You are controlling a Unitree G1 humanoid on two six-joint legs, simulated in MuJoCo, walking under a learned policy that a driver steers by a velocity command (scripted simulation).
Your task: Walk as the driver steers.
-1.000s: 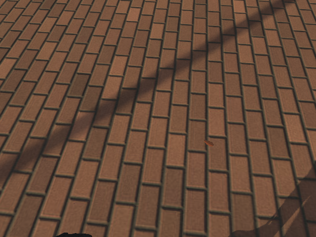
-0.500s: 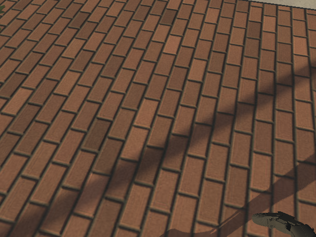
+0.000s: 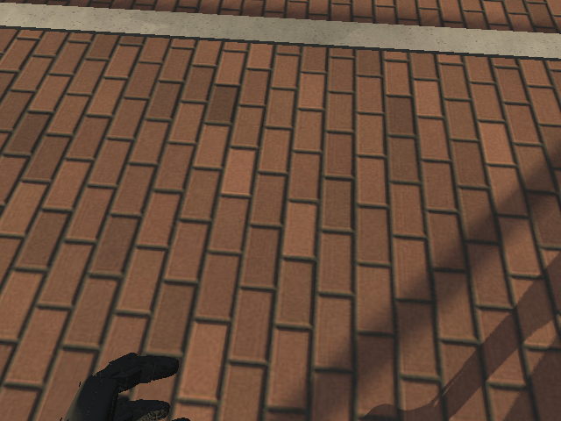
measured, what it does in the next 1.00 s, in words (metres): walks ahead, turning left: right foot, then left foot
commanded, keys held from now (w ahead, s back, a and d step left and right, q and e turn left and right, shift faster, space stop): w+q+shift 1.00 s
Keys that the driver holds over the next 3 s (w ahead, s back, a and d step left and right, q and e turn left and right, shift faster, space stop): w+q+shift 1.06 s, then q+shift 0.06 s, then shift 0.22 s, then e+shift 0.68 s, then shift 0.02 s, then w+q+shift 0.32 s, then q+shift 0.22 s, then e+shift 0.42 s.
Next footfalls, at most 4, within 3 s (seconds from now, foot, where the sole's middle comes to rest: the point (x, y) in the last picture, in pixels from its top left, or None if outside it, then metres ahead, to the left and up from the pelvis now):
0.06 right None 0.29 -0.11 -0.76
0.52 left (206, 339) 0.66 0.14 -0.76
0.96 right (164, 201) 1.12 0.25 -0.76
1.36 left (21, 216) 1.10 0.67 -0.76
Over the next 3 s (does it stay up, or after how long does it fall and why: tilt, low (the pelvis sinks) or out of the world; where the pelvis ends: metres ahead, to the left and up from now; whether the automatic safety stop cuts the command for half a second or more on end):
stays up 1.41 0.88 0.00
